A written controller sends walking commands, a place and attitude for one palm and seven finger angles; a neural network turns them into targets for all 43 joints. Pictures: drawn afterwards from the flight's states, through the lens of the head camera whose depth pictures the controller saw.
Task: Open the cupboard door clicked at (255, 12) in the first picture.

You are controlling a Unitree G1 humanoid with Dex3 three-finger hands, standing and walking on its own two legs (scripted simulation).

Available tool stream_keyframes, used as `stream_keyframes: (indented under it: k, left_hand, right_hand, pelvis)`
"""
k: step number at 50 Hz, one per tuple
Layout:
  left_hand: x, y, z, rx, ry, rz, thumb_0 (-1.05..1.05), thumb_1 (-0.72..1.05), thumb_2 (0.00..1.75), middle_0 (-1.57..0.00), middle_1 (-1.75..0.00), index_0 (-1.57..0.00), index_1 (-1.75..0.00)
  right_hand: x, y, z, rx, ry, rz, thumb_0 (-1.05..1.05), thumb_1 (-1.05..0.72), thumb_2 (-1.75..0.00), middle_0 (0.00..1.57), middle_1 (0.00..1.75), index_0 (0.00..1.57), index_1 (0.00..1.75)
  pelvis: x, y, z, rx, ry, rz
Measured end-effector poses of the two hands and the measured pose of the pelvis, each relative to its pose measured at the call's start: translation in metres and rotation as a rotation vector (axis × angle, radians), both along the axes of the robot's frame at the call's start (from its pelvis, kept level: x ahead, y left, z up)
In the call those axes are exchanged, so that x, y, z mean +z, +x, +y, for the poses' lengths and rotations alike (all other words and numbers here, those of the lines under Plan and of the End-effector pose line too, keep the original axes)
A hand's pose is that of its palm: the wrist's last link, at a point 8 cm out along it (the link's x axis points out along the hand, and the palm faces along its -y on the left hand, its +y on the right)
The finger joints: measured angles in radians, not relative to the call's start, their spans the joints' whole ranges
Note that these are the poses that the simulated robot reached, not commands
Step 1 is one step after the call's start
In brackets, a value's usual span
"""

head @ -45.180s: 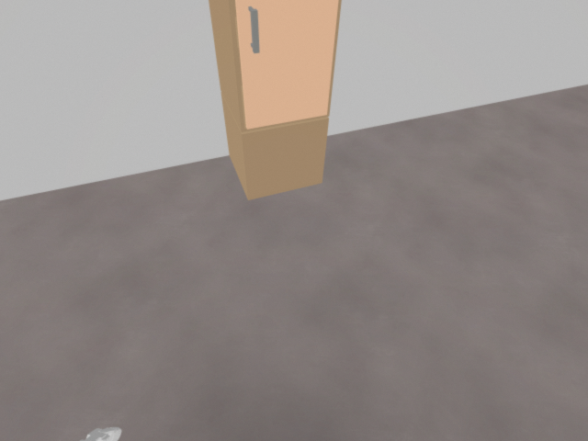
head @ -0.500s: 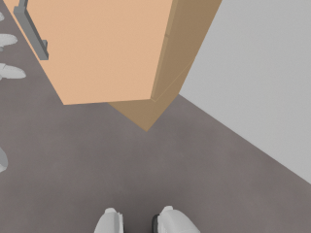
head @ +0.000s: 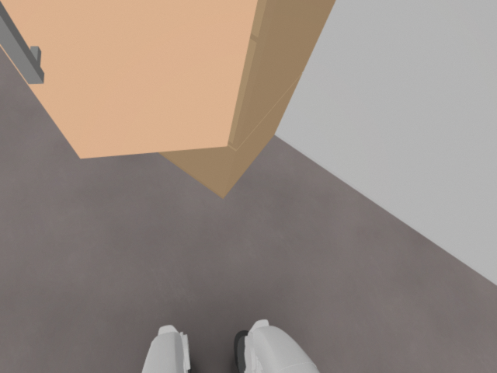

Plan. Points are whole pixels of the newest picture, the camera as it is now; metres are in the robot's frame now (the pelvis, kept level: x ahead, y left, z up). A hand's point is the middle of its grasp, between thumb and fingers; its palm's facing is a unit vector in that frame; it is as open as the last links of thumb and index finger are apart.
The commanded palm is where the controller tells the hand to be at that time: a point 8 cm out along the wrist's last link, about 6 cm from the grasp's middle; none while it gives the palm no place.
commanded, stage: move the hooked fingers beside the handle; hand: left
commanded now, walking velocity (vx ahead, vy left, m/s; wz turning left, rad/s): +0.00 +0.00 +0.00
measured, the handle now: (13, 29) +0.58 +0.26 +0.11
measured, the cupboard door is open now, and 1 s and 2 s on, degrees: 46 46 46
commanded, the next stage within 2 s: slide the fingers in behind the handle in 0.14 s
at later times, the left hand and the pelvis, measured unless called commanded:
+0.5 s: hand out of the picture +0.52 +0.30 +0.11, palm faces +0.06 -1.00 +0.00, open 14.0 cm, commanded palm +0.50 +0.33 +0.10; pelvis +0.01 +0.01 +0.01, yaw +1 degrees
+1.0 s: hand out of the picture +0.51 +0.27 +0.11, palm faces +0.09 -1.00 +0.00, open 14.0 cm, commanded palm +0.50 +0.30 +0.10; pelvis +0.00 -0.01 +0.01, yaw +1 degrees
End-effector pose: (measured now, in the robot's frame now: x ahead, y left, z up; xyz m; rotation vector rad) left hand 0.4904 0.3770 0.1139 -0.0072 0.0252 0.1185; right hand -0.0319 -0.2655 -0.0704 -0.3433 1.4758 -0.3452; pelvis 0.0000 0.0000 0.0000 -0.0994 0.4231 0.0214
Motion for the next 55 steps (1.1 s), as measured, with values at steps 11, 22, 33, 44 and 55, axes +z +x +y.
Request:
stream_keyframes:
  k: [11,22,33,44,55]
  left_hand:
    - [-0.007,-0.001,-0.009,-0.045,-0.025,0.047,-0.01,-0.50,0.30,-0.30,-1.20,-0.29,-1.20]
    - [-0.003,0.003,-0.022,-0.046,-0.001,0.009,-0.01,-0.50,0.30,-0.30,-1.20,-0.29,-1.20]
    - [-0.002,0.001,-0.043,-0.030,0.004,0.014,-0.01,-0.50,0.30,-0.30,-1.20,-0.30,-1.20]
    - [-0.002,0.001,-0.056,-0.027,0.002,0.017,-0.01,-0.50,0.30,-0.30,-1.20,-0.30,-1.20]
    - [-0.001,-0.004,-0.064,-0.039,0.006,0.018,-0.01,-0.50,0.30,-0.30,-1.20,-0.29,-1.20]
  right_hand:
    - [-0.002,0.028,0.010,0.038,0.026,-0.047,0.00,-0.90,-0.90,0.20,0.30,0.21,0.30]
    - [-0.004,0.031,0.014,0.035,0.043,-0.052,0.00,-0.91,-0.90,0.20,0.30,0.21,0.30]
    - [-0.005,0.021,0.011,0.020,0.059,-0.057,0.00,-0.91,-0.90,0.20,0.30,0.21,0.30]
    - [-0.005,0.012,-0.001,0.006,0.048,-0.059,0.01,-0.91,-0.90,0.20,0.30,0.21,0.30]
    - [-0.006,0.013,-0.006,0.013,0.052,-0.063,0.01,-0.91,-0.90,0.20,0.30,0.21,0.30]
  pelvis:
    - [0.005,0.008,0.008,0.012,0.001,-0.015]
    - [0.006,0.010,0.011,0.012,0.004,-0.025]
    - [0.008,0.007,0.005,0.012,0.014,-0.047]
    - [0.007,0.002,-0.003,0.006,0.022,-0.049]
    - [0.008,0.002,-0.007,0.012,0.025,-0.056]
